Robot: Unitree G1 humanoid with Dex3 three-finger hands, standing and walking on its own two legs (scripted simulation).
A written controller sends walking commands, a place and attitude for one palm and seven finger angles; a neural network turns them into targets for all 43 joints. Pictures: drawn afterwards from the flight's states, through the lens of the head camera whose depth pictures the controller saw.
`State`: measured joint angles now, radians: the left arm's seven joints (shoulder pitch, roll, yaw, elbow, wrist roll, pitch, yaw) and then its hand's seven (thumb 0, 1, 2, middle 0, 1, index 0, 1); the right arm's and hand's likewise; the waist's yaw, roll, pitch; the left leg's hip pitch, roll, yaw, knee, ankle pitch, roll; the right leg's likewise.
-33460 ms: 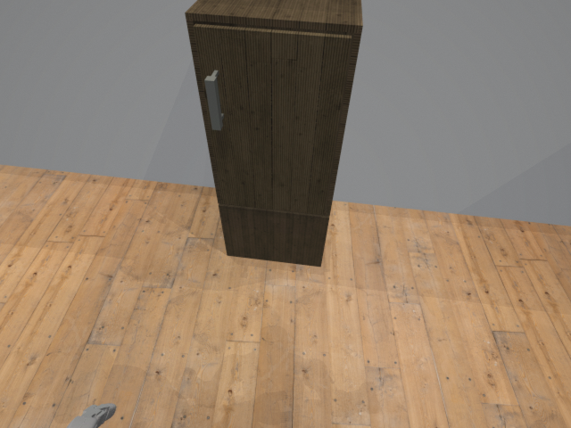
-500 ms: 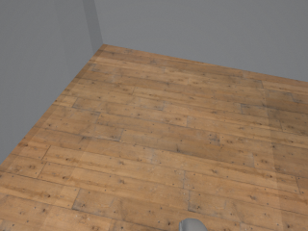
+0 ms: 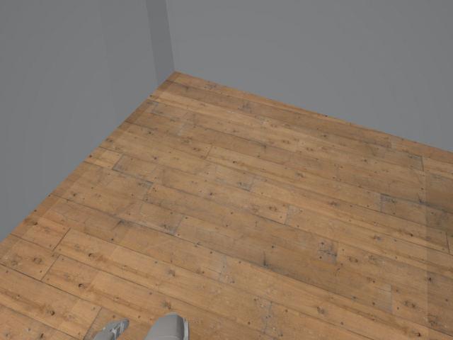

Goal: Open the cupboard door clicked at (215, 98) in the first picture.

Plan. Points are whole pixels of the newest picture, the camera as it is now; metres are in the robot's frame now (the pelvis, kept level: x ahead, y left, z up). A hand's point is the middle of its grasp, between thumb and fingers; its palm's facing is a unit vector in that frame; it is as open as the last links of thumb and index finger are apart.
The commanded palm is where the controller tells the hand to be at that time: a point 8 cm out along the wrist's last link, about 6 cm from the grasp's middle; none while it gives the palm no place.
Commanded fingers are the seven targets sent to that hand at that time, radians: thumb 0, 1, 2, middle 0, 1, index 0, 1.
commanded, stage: turn to face it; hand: left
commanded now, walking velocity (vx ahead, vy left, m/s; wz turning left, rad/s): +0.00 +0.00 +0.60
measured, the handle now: out of the picture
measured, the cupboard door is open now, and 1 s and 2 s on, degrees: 47 47 47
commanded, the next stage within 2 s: none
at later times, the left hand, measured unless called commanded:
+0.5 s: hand out of the picture +0.11 +0.23 -0.16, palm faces +0.27 -0.92 -0.29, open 7.4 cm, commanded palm none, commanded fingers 0.00 0.90 0.90 -0.20 -0.30 -0.20 -0.30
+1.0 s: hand out of the picture -0.03 +0.17 -0.19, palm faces +0.61 -0.76 -0.22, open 7.4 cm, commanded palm none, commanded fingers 0.00 0.90 0.90 -0.20 -0.30 -0.20 -0.30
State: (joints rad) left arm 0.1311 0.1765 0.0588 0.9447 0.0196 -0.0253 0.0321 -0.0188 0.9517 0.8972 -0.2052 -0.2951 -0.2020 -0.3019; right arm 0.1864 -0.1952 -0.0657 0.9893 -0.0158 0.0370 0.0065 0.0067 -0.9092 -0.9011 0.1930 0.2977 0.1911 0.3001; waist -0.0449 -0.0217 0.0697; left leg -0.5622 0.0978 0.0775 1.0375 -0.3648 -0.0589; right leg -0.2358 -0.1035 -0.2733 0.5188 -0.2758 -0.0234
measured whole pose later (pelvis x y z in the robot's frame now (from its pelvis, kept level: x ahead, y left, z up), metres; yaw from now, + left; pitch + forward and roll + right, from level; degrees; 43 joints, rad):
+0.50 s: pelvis +0.06 -0.01 +0.00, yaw +16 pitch +3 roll -1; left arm 0.14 0.25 0.07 0.88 0.01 0.04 0.01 0.01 0.91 0.90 -0.20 -0.29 -0.20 -0.30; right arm 0.19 -0.21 -0.06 0.91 -0.03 0.04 0.01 0.01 -0.90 -0.90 0.20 0.30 0.20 0.30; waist -0.02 0.03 0.09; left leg -0.39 -0.01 -0.06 0.54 -0.19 0.00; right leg -0.41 -0.04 0.00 0.78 -0.41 0.09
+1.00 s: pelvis +0.07 -0.02 -0.02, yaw +37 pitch +1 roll +0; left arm 0.26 0.24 0.06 0.91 0.02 0.02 0.01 0.01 0.91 0.90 -0.21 -0.30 -0.20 -0.30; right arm 0.06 -0.25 -0.07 0.89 -0.02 0.05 0.03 0.01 -0.91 -0.90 0.19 0.30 0.19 0.30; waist 0.02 -0.06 0.10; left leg -0.31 0.01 0.10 0.62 -0.34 0.00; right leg -0.27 -0.18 -0.28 0.73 -0.43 0.05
